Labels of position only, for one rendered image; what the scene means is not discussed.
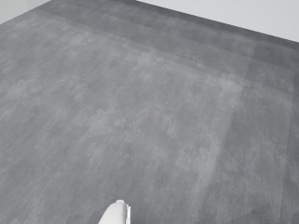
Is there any left robot thigh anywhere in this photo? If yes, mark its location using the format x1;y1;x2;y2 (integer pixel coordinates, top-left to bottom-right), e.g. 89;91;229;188
98;203;132;224

